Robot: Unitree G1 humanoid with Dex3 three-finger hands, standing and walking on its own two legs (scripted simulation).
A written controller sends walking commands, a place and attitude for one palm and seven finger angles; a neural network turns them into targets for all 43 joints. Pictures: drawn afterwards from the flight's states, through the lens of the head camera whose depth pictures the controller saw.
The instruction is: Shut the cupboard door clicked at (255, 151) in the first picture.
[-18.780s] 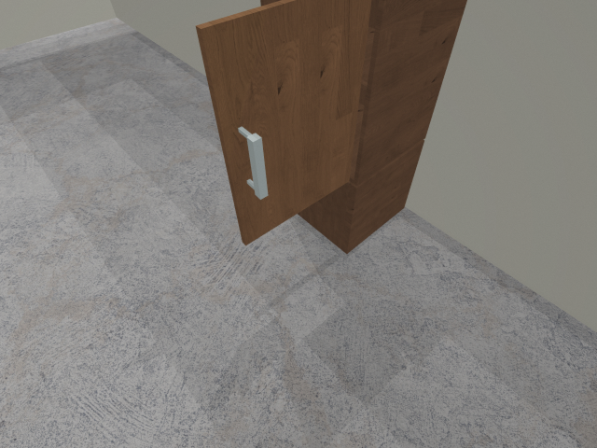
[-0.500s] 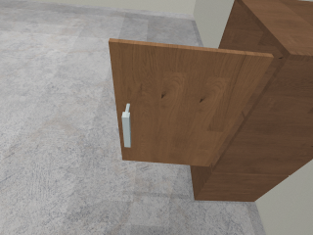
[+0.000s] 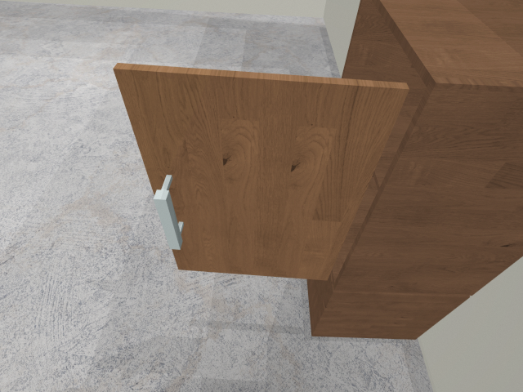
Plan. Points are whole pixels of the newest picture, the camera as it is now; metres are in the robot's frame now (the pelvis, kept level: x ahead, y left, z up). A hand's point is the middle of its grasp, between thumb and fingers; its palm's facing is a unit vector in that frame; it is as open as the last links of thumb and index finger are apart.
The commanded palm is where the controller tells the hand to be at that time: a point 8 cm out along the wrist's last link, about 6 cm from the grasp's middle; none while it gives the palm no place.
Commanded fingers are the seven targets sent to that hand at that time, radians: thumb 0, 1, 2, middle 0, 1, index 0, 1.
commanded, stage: come to a stop and stand still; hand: left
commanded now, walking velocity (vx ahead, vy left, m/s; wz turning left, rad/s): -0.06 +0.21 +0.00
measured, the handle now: (172, 213) +0.45 +0.21 -0.04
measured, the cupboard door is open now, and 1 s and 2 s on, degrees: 88 88 88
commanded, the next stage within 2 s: look again from close up in 0.80 s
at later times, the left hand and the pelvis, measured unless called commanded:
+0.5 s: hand out of the picture +0.02 +0.26 -0.17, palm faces +0.01 -0.97 -0.26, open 7.4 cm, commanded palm none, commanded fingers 0.00 0.90 0.90 -0.20 -0.30 -0.20 -0.30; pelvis -0.01 +0.07 -0.01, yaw +0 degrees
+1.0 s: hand out of the picture +0.02 +0.24 -0.17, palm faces -0.02 -0.98 -0.21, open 7.4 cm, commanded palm none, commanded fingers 0.00 0.90 0.90 -0.20 -0.30 -0.20 -0.30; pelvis +0.01 +0.06 +0.00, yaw -1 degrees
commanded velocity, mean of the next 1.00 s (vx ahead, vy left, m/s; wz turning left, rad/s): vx -0.01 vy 0.02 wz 0.00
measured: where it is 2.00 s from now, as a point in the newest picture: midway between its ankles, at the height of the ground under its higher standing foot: outside the picture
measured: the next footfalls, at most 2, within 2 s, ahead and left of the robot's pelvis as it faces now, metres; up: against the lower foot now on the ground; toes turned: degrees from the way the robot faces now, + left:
none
